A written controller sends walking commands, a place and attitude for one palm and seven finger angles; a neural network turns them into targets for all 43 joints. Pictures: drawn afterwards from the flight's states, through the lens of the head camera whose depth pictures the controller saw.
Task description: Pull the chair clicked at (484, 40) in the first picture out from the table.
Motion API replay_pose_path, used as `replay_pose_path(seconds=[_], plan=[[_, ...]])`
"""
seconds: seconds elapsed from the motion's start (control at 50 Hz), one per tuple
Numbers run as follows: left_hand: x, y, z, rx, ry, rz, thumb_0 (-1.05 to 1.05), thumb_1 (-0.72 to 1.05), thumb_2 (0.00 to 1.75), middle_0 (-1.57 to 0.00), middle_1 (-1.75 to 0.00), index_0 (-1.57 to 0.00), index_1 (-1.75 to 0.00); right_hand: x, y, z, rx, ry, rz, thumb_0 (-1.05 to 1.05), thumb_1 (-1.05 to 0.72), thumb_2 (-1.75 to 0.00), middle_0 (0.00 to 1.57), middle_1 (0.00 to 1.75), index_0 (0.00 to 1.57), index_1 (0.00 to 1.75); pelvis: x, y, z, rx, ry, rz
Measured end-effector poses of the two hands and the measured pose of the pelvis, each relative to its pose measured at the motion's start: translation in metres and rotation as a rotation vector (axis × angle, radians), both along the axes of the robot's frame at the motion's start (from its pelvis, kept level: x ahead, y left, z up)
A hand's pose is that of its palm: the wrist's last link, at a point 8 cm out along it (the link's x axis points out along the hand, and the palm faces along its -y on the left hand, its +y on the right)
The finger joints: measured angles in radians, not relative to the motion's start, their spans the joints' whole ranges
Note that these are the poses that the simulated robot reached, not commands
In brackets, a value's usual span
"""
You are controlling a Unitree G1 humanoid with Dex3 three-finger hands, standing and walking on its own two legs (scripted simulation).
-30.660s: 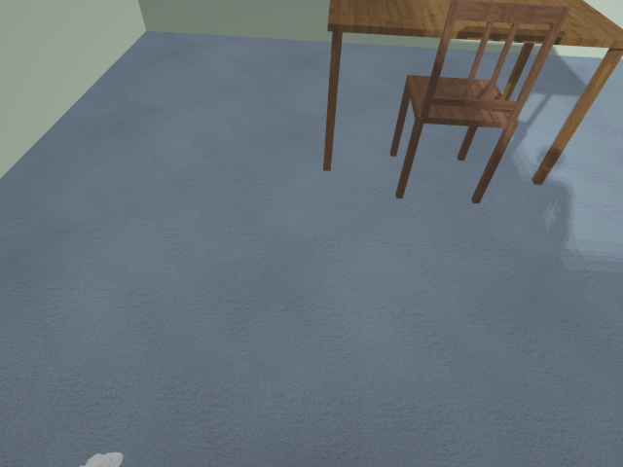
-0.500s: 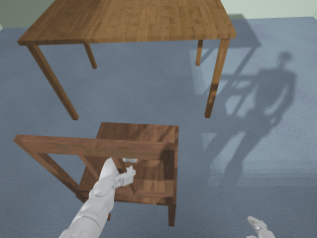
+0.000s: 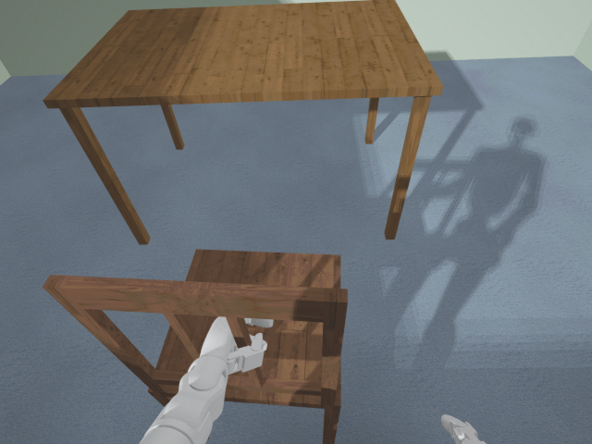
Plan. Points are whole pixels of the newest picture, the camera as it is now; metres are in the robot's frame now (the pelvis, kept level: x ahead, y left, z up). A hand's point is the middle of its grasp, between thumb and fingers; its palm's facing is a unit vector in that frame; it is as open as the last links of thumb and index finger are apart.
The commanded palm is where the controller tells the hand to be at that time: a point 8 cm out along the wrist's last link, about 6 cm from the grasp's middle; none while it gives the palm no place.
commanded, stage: stop walking, hand still on the chair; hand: left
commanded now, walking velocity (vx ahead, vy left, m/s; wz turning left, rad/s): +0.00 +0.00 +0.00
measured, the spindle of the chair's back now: (196, 349) +0.29 +0.19 -0.10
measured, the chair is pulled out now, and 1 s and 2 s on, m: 0.60 0.60 0.60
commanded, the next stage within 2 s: open the thumb and straighten the fingers in 0.04 s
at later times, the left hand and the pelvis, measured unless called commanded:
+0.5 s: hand (249, 342) +0.28 +0.10 -0.05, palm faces -0.09 -0.99 -0.14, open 11.3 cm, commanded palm +0.26 +0.14 -0.04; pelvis -0.02 -0.01 -0.02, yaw +2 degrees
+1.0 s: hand (246, 344) +0.28 +0.10 -0.06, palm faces -0.07 -0.99 -0.12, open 17.4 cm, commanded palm +0.26 +0.16 -0.04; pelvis -0.02 -0.02 -0.03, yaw +3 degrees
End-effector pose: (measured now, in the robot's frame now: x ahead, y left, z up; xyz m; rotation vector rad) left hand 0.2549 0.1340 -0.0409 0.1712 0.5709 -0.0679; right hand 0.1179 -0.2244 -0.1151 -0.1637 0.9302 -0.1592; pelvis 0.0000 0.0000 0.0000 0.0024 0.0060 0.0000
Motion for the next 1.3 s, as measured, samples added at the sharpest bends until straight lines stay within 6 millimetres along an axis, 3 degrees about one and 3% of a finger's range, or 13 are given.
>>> replay_pose_path(seconds=[0.18,0.26,0.34,0.46,0.54,0.64,0.82,0.92,1.12,1.3], plan=[[0.0,0.0,0.0,-0.002,-0.003,0.002,0.02,0.76,0.87,-0.34,-1.32,-0.49,-1.45,0.002,-0.011,0.002,-0.014,0.002,-0.009,0.01,-0.91,-0.89,0.21,0.3,0.2,0.3,0.0,-0.003,0.0,0.002,0.011,0.01],[0.001,0.003,-0.003,-0.036,-0.009,0.021,0.02,0.66,0.83,-0.38,-1.36,-0.49,-1.45,0.0,-0.024,0.008,-0.007,-0.019,-0.005,0.01,-0.91,-0.89,0.21,0.3,0.2,0.3,-0.005,-0.009,-0.004,0.004,0.053,0.031],[0.005,0.006,0.0,-0.025,-0.036,0.006,0.02,0.45,0.71,-0.43,-1.39,-0.49,-1.45,-0.004,-0.036,0.011,-0.02,-0.053,0.0,0.01,-0.91,-0.9,0.21,0.3,0.2,0.3,-0.013,-0.011,-0.009,0.001,0.08,0.037],[0.012,0.013,0.005,-0.004,-0.044,0.009,0.01,-0.05,0.45,-0.45,-1.36,-0.47,-1.38,-0.014,-0.044,0.003,-0.015,-0.073,-0.012,0.01,-0.91,-0.9,0.2,0.3,0.2,0.3,-0.022,-0.011,-0.017,0.003,0.106,0.033],[0.013,0.014,0.003,-0.01,-0.023,0.015,0.0,-0.29,0.33,-0.41,-1.21,-0.41,-1.22,-0.021,-0.042,-0.004,-0.001,-0.07,-0.008,0.01,-0.91,-0.9,0.2,0.3,0.2,0.3,-0.027,-0.012,-0.021,0.005,0.119,0.035],[0.012,0.01,-0.002,-0.027,-0.007,0.016,0.0,-0.45,0.25,-0.32,-0.93,-0.32,-0.94,-0.028,-0.038,-0.011,0.012,-0.064,-0.004,0.02,-0.91,-0.9,0.2,0.3,0.2,0.3,-0.031,-0.015,-0.026,0.007,0.132,0.034],[0.016,0.019,-0.001,-0.003,-0.016,0.039,-0.01,-0.53,0.21,-0.12,-0.34,-0.11,-0.34,-0.032,-0.038,-0.018,0.017,-0.057,0.002,0.02,-0.91,-0.9,0.2,0.3,0.2,0.3,-0.03,-0.019,-0.03,0.01,0.149,0.036],[0.014,0.019,-0.003,-0.021,-0.007,0.033,-0.01,-0.54,0.2,-0.05,-0.14,-0.05,-0.14,-0.026,-0.043,-0.016,0.0,-0.068,0.007,0.02,-0.91,-0.9,0.2,0.3,0.2,0.3,-0.026,-0.02,-0.031,0.006,0.155,0.042],[0.006,0.021,-0.005,-0.037,-0.02,0.027,-0.01,-0.54,0.2,-0.01,-0.02,-0.01,-0.02,-0.004,-0.051,-0.007,-0.028,-0.116,0.016,0.02,-0.91,-0.9,0.2,0.3,0.2,0.3,-0.017,-0.022,-0.032,0.005,0.167,0.043],[-0.04,0.025,-0.013,-0.023,0.03,0.037,-0.01,-0.54,0.2,-0.01,0.0,0.0,0.0,0.026,-0.04,-0.002,-0.019,-0.188,0.055,0.02,-0.91,-0.9,0.2,0.3,0.2,0.3,-0.008,-0.02,-0.036,-0.003,0.166,0.058]])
